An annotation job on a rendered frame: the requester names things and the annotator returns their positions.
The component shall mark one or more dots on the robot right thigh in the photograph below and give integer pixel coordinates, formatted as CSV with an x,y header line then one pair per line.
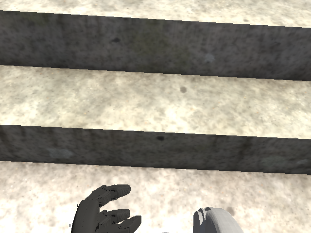
x,y
214,220

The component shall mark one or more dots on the left robot hand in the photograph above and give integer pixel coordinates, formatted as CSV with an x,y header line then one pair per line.
x,y
89,219

